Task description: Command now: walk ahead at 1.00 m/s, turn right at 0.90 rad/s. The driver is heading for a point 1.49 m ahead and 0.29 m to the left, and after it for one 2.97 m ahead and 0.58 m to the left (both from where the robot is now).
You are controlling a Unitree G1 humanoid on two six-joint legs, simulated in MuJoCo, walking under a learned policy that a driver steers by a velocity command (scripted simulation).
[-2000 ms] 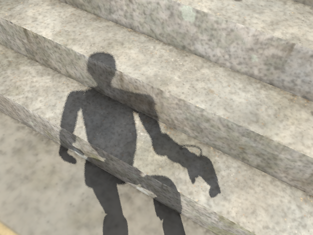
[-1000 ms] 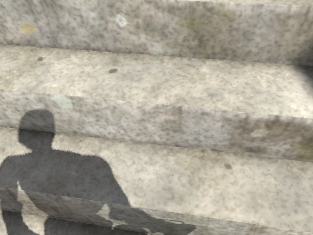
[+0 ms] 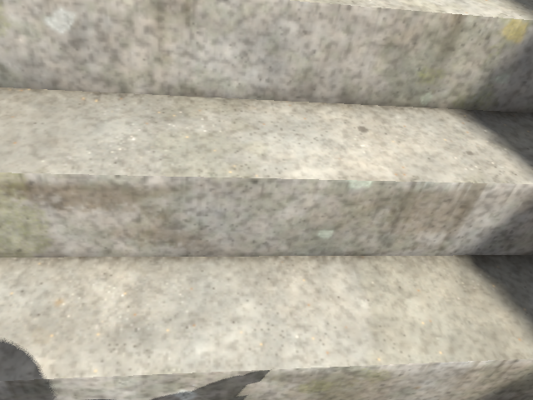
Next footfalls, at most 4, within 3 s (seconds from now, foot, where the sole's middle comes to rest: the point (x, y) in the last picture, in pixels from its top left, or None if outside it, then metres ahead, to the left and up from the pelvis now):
0.22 left None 0.28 0.19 -0.50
0.64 right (173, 310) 0.54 0.11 -0.29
0.90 left None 0.57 0.43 -0.05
1.04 left None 0.54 0.51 -0.30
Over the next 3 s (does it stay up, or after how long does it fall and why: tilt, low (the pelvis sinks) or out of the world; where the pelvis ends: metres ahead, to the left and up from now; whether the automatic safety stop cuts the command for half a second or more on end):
stays up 1.48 0.37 1.30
